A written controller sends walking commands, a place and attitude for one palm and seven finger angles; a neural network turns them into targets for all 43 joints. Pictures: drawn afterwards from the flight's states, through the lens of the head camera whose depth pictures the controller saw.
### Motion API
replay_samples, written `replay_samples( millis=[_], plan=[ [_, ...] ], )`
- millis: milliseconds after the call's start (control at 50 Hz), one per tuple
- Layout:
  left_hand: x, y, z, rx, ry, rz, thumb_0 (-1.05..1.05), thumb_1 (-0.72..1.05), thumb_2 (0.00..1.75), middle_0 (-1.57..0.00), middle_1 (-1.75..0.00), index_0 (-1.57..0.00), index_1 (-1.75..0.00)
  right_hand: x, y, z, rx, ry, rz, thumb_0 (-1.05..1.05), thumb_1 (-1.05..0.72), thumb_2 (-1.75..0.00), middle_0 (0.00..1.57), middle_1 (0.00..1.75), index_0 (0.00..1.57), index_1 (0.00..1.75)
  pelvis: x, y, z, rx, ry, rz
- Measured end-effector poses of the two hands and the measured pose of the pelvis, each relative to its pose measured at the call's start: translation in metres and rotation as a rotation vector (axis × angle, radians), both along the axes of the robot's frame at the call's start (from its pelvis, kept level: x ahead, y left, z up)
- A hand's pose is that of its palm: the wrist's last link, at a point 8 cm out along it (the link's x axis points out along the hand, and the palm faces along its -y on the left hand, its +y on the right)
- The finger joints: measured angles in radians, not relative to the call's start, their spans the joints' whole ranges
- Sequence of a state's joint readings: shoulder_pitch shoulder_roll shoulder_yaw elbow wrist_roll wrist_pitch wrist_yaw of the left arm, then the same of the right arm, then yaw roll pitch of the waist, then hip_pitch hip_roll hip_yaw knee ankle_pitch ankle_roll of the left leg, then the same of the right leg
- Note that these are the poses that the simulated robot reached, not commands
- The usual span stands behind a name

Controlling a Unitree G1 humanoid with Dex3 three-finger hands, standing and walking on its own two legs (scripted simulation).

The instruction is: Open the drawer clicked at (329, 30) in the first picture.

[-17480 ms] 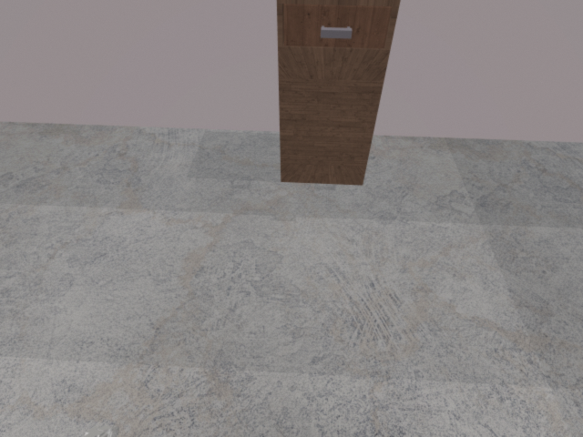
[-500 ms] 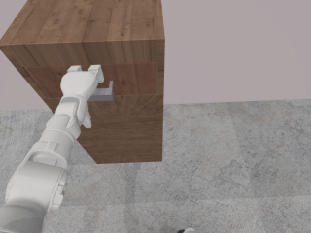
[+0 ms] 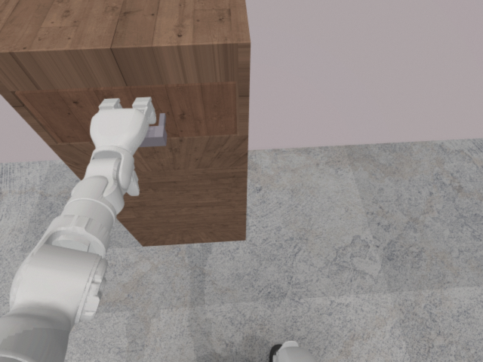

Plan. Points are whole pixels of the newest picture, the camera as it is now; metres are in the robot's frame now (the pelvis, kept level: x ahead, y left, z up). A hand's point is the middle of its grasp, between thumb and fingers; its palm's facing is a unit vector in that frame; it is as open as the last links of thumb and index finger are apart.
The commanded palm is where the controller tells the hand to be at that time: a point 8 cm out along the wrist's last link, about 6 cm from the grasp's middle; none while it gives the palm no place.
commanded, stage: lower the fingers behind the handle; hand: left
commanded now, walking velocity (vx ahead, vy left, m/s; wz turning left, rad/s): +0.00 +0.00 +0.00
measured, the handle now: (136, 128) +0.54 +0.18 +0.03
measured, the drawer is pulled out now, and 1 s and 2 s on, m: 0.00 0.00 0.01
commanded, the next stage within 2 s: close the thumb around the handle in 0.76 s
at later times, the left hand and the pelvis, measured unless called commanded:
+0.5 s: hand (136, 154) +0.49 +0.18 +0.00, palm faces -0.04 +0.01 -1.00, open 13.7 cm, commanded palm +0.47 +0.18 +0.06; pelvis -0.01 +0.00 -0.01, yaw +0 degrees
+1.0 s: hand (136, 154) +0.49 +0.18 +0.00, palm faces -0.04 -0.01 -1.00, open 13.3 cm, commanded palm +0.46 +0.19 +0.06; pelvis -0.01 +0.00 -0.01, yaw +0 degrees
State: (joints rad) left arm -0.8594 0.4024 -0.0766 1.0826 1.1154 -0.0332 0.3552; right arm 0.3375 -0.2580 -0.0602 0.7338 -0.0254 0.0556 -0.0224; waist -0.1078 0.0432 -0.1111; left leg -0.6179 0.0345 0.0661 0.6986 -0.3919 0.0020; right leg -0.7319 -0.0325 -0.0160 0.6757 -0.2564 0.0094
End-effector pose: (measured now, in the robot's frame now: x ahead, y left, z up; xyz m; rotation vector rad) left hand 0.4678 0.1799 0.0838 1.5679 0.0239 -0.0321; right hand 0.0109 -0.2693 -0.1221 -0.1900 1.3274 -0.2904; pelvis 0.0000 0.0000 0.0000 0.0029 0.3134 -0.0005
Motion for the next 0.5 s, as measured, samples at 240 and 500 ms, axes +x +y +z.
replay_samples(
  millis=[240, 500],
  plan=[
    [0.004, -0.002, -0.019, 0.01, 0.027, 0.012, 0.0, -0.49, 0.3, -0.32, -1.21, -0.32, -1.2, -0.006, 0.001, -0.006, -0.003, 0.016, 0.001, 0.0, -0.91, -0.9, 0.2, 0.3, 0.21, 0.3, -0.004, 0.0, -0.006, 0.0, 0.028, 0.005],
    [0.003, -0.003, -0.025, 0.013, 0.006, 0.027, 0.0, -0.49, 0.3, -0.32, -1.22, -0.33, -1.22, -0.01, -0.001, -0.012, -0.004, 0.026, 0.005, 0.0, -0.91, -0.9, 0.2, 0.3, 0.21, 0.3, -0.007, 0.0, -0.013, -0.003, 0.048, 0.009]
  ],
)
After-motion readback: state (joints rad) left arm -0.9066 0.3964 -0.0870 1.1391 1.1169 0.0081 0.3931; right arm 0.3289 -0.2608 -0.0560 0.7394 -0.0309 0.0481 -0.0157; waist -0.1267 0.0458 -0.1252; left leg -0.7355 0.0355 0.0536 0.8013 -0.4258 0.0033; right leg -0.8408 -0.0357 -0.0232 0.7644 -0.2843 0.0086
